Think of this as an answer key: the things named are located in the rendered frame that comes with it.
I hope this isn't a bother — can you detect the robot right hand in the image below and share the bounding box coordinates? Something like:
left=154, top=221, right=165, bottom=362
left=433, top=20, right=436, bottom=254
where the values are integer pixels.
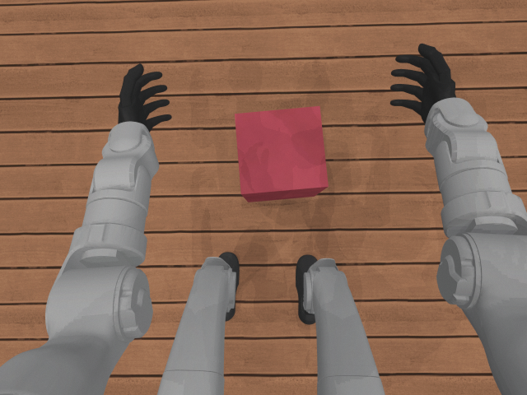
left=390, top=44, right=456, bottom=123

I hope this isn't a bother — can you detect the robot right thigh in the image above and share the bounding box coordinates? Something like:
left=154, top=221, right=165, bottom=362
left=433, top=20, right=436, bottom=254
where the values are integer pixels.
left=304, top=267, right=385, bottom=395

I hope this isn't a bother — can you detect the right robot upper arm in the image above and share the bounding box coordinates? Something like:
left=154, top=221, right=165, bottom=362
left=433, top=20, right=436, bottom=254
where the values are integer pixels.
left=436, top=232, right=527, bottom=395

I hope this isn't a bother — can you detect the left robot upper arm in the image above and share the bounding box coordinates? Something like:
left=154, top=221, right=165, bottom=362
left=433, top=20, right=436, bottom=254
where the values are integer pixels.
left=0, top=265, right=153, bottom=395

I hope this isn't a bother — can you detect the robot left forearm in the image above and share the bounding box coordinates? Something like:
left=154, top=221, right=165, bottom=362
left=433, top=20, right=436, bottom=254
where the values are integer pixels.
left=45, top=122, right=159, bottom=335

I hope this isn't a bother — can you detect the robot right forearm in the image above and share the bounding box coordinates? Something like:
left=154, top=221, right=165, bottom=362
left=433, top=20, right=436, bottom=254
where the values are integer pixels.
left=424, top=98, right=527, bottom=238

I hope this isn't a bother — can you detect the left robot foot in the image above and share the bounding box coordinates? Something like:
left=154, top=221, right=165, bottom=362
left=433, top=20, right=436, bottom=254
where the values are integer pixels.
left=219, top=252, right=240, bottom=321

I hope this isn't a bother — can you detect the robot left hand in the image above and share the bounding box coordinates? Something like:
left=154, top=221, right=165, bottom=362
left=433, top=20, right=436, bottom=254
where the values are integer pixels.
left=118, top=63, right=172, bottom=132

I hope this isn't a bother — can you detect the carton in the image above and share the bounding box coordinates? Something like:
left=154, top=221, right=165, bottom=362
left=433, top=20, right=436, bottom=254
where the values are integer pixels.
left=235, top=106, right=329, bottom=202

